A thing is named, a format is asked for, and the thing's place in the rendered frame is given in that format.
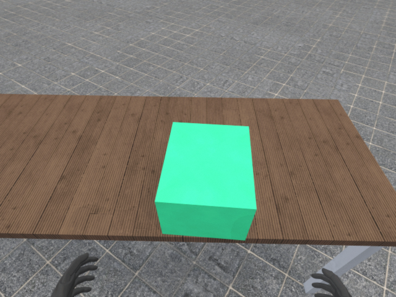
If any left robot hand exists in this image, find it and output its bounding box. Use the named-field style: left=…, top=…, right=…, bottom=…
left=51, top=253, right=98, bottom=297

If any carton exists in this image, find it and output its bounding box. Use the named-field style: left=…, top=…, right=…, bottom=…
left=155, top=122, right=257, bottom=241

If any right robot hand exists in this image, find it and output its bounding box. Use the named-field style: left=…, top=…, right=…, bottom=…
left=311, top=268, right=352, bottom=297

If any table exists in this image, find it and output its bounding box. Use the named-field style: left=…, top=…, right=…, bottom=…
left=0, top=94, right=396, bottom=293

